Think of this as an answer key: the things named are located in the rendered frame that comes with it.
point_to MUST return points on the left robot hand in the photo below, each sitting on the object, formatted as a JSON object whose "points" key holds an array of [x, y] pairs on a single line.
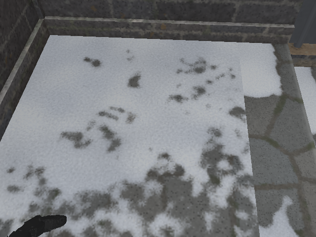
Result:
{"points": [[37, 225]]}

